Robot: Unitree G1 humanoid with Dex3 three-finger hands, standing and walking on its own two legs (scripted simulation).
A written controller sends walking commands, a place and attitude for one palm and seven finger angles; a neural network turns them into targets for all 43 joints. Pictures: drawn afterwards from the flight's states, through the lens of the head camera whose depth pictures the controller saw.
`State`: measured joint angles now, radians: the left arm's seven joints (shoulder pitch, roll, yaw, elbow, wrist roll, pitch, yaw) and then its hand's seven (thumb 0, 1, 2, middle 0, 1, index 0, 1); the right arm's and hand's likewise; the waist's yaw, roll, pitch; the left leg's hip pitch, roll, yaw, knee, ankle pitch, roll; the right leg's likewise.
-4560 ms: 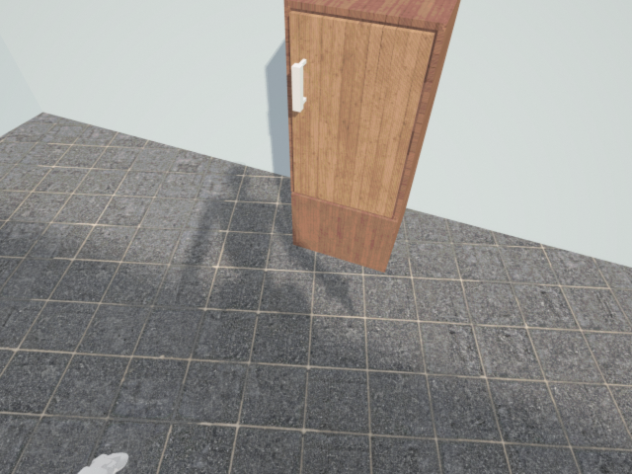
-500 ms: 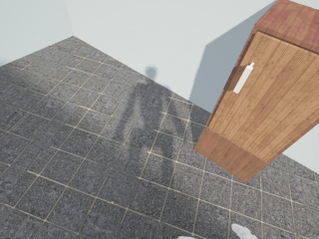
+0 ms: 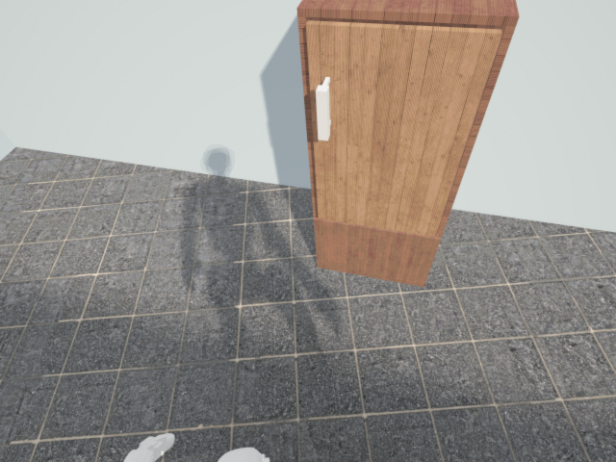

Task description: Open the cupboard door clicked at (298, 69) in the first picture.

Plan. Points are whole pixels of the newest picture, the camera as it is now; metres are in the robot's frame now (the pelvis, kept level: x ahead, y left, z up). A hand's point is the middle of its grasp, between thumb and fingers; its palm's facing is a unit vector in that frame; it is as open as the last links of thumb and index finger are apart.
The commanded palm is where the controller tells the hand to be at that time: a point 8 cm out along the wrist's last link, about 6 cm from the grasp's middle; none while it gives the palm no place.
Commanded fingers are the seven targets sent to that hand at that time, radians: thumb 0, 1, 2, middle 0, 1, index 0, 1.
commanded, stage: turn to face it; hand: left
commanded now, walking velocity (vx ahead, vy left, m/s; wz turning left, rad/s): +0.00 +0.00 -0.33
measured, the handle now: (325, 108) +0.82 -0.02 -0.01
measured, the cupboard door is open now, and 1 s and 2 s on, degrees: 0 0 0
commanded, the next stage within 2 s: take the last steps up to it in 0.30 s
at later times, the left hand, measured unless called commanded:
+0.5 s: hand out of the picture +0.06 +0.22 -0.17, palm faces -0.10 -0.98 -0.18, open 7.4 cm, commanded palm none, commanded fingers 0.00 0.90 0.90 -0.20 -0.30 -0.20 -0.30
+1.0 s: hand out of the picture +0.12 +0.13 -0.15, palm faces -0.16 -0.96 -0.22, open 7.2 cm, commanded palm none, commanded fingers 0.00 0.90 0.90 -0.20 -0.30 -0.20 -0.30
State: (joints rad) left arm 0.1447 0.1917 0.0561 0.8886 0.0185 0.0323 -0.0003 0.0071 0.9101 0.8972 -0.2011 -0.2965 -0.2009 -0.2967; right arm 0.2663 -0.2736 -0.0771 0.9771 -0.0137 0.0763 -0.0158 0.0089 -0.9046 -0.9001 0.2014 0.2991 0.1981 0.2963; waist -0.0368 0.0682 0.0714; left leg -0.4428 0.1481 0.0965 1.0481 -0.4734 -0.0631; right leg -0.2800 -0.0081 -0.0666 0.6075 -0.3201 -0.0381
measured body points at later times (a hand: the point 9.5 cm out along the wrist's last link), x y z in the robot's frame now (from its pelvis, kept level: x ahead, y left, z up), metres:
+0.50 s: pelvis -0.01 +0.03 +0.01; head +0.00 +0.06 +0.46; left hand +0.06 +0.27 -0.15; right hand +0.02 -0.21 -0.12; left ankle +0.00 +0.13 -0.73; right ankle -0.05 -0.10 -0.67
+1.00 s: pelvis +0.05 -0.05 +0.01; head +0.04 -0.06 +0.46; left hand +0.13 +0.18 -0.13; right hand -0.06 -0.26 -0.15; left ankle +0.07 +0.09 -0.66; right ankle -0.01 -0.13 -0.73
